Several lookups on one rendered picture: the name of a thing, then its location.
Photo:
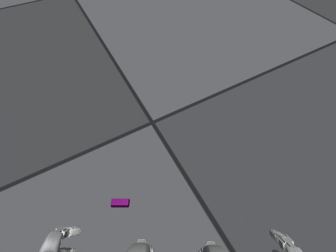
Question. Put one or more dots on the right robot hand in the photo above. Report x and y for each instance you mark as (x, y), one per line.
(284, 241)

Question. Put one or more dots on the small box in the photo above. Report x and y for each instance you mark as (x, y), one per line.
(120, 202)

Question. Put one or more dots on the left robot hand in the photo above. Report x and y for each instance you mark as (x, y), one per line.
(53, 240)

